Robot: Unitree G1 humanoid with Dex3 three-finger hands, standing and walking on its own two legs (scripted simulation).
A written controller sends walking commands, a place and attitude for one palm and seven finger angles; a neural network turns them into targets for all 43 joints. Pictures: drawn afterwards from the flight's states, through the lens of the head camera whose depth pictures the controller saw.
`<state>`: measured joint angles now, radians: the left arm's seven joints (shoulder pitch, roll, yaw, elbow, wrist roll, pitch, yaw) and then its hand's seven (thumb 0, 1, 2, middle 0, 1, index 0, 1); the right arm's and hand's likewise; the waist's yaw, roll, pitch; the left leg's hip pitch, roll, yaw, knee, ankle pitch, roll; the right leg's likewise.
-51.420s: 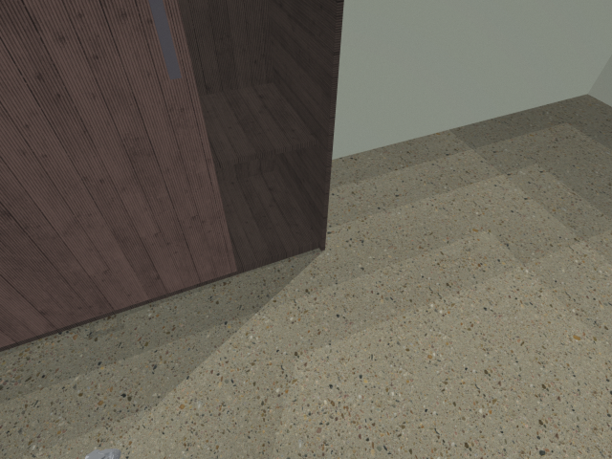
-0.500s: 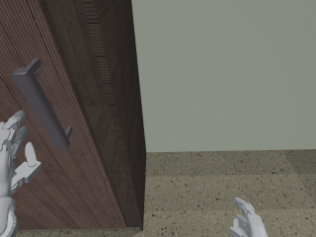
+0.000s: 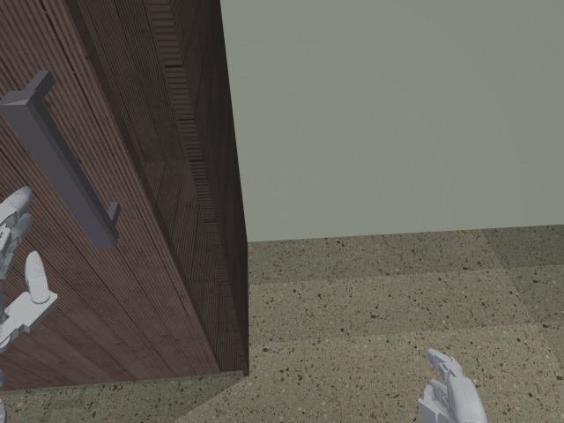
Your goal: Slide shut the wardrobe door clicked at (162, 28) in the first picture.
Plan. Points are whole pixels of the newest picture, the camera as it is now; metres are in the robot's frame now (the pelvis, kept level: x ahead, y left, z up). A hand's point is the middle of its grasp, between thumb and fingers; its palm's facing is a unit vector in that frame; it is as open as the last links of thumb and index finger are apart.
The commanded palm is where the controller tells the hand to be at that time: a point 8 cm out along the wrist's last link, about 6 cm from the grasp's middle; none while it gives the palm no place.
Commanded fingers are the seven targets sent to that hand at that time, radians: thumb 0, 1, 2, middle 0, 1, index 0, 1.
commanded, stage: step back with the hand held close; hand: left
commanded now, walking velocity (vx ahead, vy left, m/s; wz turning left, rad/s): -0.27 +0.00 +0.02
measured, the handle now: (79, 170) +0.34 +0.27 +0.21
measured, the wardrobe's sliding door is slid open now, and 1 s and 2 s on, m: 0.07 0.07 0.07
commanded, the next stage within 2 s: stop stepping back and stand still in 1.12 s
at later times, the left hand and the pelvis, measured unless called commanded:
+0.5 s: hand out of the picture +0.14 +0.29 +0.16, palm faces +0.45 -0.81 -0.38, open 7.4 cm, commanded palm +0.07 +0.33 +0.18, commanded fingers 0.00 0.90 0.90 -0.20 -0.30 -0.20 -0.30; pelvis -0.06 +0.03 -0.02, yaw +1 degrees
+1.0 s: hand out of the picture +0.09 +0.30 +0.17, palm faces +0.36 -0.83 -0.42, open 7.4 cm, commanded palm +0.01 +0.35 +0.18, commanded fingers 0.00 0.90 0.90 -0.20 -0.30 -0.20 -0.30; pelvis -0.13 +0.05 -0.01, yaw +0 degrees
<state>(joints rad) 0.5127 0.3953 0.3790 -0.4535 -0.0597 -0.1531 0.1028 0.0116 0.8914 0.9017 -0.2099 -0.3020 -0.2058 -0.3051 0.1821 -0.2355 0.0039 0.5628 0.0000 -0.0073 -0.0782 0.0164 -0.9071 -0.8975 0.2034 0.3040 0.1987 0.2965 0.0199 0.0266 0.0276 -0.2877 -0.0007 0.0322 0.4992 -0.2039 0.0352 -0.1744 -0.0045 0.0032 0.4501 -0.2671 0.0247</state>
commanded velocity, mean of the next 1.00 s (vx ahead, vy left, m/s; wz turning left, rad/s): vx -0.34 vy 0.00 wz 0.00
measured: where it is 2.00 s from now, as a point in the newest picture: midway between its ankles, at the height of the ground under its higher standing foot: outside the picture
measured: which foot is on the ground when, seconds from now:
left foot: down 0.00-1.00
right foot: down 0.00-0.48, up 0.50-0.72, down 0.74-1.00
